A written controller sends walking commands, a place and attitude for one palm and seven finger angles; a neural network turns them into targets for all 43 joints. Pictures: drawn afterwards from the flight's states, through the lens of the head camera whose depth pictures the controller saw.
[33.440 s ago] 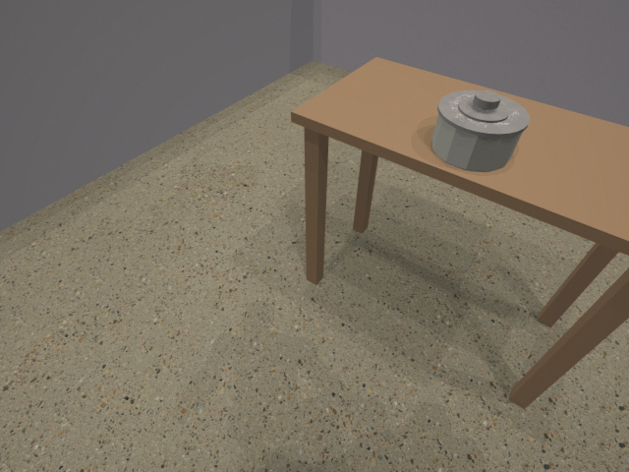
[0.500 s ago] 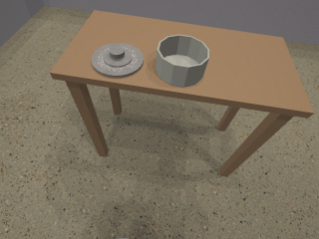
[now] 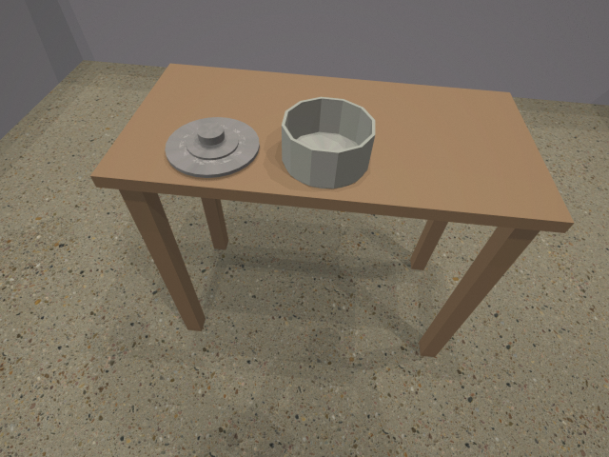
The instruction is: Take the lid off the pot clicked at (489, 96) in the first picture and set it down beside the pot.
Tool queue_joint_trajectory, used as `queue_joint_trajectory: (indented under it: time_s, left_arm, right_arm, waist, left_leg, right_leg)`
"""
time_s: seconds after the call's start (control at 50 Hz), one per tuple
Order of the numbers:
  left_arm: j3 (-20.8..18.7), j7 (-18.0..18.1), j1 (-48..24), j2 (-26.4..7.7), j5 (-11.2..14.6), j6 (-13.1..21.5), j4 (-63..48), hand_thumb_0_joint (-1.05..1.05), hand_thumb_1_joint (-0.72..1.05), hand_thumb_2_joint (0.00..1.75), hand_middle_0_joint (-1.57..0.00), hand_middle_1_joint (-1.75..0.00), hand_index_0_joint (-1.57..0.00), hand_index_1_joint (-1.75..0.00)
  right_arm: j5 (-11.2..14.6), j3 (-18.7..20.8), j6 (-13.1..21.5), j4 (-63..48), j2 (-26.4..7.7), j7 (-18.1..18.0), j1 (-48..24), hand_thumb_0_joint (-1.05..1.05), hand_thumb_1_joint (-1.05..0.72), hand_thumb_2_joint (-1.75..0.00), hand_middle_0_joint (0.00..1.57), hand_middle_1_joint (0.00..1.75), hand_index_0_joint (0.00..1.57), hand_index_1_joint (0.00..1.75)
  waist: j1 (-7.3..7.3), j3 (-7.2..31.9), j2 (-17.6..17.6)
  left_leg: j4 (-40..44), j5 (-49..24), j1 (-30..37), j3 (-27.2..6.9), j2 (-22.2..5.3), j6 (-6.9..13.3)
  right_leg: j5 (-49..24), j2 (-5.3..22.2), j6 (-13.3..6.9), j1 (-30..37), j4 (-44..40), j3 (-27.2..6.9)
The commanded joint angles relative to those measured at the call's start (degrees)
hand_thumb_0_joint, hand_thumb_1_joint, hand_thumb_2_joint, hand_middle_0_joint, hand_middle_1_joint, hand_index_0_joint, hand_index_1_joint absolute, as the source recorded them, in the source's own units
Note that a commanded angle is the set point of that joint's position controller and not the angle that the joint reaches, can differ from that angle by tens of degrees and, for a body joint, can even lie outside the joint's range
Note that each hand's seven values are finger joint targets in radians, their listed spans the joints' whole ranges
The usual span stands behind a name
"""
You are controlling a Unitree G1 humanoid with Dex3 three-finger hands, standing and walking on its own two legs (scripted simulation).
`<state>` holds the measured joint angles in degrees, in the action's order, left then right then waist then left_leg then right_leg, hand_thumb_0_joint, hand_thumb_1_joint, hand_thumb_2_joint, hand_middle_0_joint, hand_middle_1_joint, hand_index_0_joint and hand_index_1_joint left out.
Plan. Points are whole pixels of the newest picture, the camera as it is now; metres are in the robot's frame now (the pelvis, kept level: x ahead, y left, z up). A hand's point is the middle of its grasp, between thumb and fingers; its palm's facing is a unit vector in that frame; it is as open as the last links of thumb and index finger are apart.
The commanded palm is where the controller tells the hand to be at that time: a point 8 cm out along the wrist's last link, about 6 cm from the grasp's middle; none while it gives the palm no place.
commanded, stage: let the arm hang, fingers relaxed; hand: left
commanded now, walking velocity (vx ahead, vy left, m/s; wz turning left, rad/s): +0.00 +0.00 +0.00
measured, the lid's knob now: (211, 133) +0.68 +0.22 +0.02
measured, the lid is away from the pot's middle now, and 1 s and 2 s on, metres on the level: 0.24 0.24 0.24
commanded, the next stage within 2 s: look to check the result in 0.92 s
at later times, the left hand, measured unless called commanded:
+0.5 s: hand out of the picture +0.00 +0.17 -0.18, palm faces +0.03 -0.98 -0.18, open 7.3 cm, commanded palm none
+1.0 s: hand out of the picture -0.01 +0.17 -0.18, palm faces +0.03 -0.98 -0.19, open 7.3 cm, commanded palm none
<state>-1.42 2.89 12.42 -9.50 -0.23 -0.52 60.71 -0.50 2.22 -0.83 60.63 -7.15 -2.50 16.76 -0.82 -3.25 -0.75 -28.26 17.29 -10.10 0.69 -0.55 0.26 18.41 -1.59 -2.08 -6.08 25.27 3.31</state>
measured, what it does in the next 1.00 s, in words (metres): stands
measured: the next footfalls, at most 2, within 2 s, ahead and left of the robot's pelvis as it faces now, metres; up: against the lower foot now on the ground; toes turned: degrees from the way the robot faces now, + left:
none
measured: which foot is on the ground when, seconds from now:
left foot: down 0.00-1.00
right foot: down 0.00-1.00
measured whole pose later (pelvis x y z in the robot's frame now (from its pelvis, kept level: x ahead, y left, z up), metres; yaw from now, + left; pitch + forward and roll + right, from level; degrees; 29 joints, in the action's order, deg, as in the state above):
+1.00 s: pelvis -0.01 +0.01 +0.00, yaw -1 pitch -1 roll +0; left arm -1.4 3.1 15.4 -7.4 -0.4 -0.2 64.2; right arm -0.2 2.0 -0.4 63.4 -5.4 -2.8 17.7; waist -0.7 -3.7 -0.4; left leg -26.5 16.0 -9.5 1.7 -0.2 0.8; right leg 17.2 -1.2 -1.6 -6.1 24.4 2.4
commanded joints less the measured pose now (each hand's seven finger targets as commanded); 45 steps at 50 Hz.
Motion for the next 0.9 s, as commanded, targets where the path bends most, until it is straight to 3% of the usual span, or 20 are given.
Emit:
queue_joint_trajectory:
  time_s: [0.0, 0.06, 0.22, 0.54, 0.6, 0.82, 0.88]
  left_arm:
    - [-0.78, -0.26, 3.71, -4.50, 0.21, 0.61, -1.41, 0.00, 0.90, 0.90, -0.20, -0.30, -0.20, -0.30]
    - [-0.73, -0.24, 3.78, -4.44, 0.15, 0.59, -1.15, 0.00, 0.90, 0.90, -0.20, -0.30, -0.20, -0.30]
    - [-0.70, -0.13, 4.48, -3.86, 0.28, 0.88, -0.23, 0.00, 0.90, 0.90, -0.20, -0.30, -0.20, -0.30]
    - [-0.47, 0.05, 6.41, -2.62, -0.01, 0.86, 1.53, 0.00, 0.90, 0.90, -0.20, -0.30, -0.20, -0.30]
    - [-0.46, 0.01, 6.67, -2.33, 0.14, 0.96, 1.73, 0.00, 0.90, 0.90, -0.20, -0.30, -0.20, -0.30]
    - [-0.52, 0.06, 7.01, -2.04, 0.08, 0.93, 2.01, 0.00, 0.90, 0.90, -0.20, -0.30, -0.20, -0.30]
    - [-0.54, 0.11, 7.01, -2.10, 0.06, 1.00, 2.05, 0.00, 0.90, 0.90, -0.20, -0.30, -0.20, -0.30]
  right_arm:
    - [0.03, 0.74, 0.80, -1.33, -5.11, -0.55, 4.25, 0.00, -0.90, -0.90, 0.20, 0.30, 0.20, 0.30]
    - [0.16, 0.79, 0.75, -1.13, -4.92, -0.57, 4.59, 0.00, -0.90, -0.90, 0.20, 0.30, 0.20, 0.30]
    - [0.26, 0.75, 0.98, -0.21, -4.66, -0.67, 5.20, 0.00, -0.90, -0.90, 0.20, 0.30, 0.20, 0.30]
    - [0.45, 0.65, 1.02, 1.05, -3.76, -0.78, 5.55, 0.00, -0.90, -0.90, 0.20, 0.30, 0.20, 0.30]
    - [0.34, 0.63, 1.12, 1.10, -3.84, -0.77, 5.46, 0.00, -0.90, -0.90, 0.20, 0.30, 0.20, 0.30]
    - [0.36, 0.52, 1.26, 1.59, -3.58, -0.84, 5.82, 0.00, -0.90, -0.90, 0.20, 0.30, 0.20, 0.30]
    - [0.44, 0.53, 1.20, 1.76, -3.42, -0.82, 6.13, 0.00, -0.90, -0.90, 0.20, 0.30, 0.20, 0.30]
  waist:
    - [0.35, 0.15, 2.52]
    - [0.27, -0.73, 1.38]
    - [0.16, 1.65, 1.15]
    - [0.15, -1.48, 1.14]
    - [0.14, -0.06, 1.48]
    - [0.19, -0.61, 1.89]
    - [0.14, -1.01, 0.37]
  left_leg:
    - [3.52, -16.79, -0.99, -4.42, -4.93, 2.67]
    - [3.79, -15.82, -1.03, -4.44, -4.92, 2.66]
    - [3.66, -18.13, 0.79, -4.13, -5.09, 2.69]
    - [4.92, -15.43, 0.25, -4.45, -5.17, 2.90]
    - [4.76, -15.94, 1.19, -4.28, -5.13, 2.88]
    - [5.20, -17.17, 1.37, -4.45, -5.37, 3.06]
    - [5.07, -16.35, 0.87, -4.31, -5.16, 2.94]
  right_leg:
    - [-17.75, 6.82, -0.79, -0.58, -4.10, -5.54]
    - [-16.95, 6.84, -0.67, -1.25, -4.54, -5.52]
    - [-18.65, 6.77, -0.62, -0.34, -4.31, -5.41]
    - [-14.59, 6.32, -0.47, -2.68, -4.99, -5.55]
    - [-15.47, 6.48, -0.58, -2.27, -4.88, -5.77]
    - [-15.27, 6.33, -0.50, -2.82, -4.57, -5.42]
    - [-15.32, 6.41, -0.45, -2.68, -5.01, -5.74]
